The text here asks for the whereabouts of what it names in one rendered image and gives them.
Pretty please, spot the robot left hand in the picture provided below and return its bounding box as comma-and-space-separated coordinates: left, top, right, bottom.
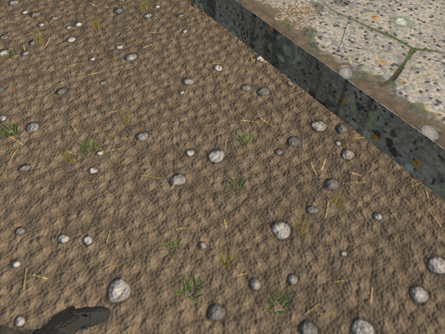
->
33, 306, 111, 334

